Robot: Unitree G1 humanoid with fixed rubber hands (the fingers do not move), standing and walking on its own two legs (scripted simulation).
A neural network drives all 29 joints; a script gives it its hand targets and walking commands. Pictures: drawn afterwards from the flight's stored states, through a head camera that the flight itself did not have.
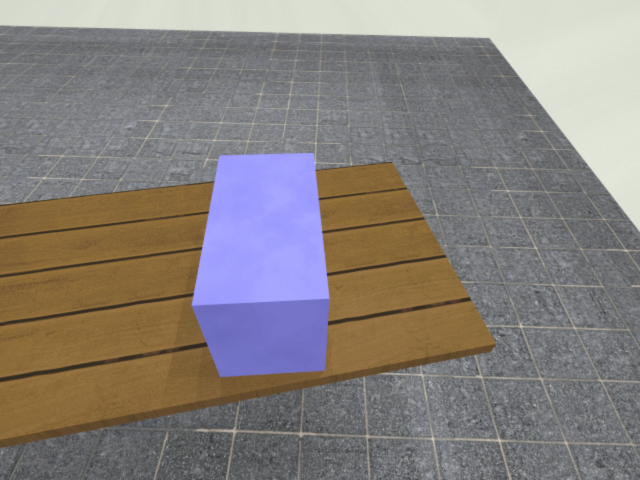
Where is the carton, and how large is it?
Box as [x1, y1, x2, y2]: [192, 153, 329, 376]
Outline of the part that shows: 313,153 219,155 193,295 192,307 220,376 324,370 329,298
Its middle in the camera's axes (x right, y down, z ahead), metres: -0.08 +0.03 +0.64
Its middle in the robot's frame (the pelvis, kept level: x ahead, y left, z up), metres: +0.48 +0.10 -0.01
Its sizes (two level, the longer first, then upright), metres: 0.311 0.164 0.197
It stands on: a table, 0.66 m high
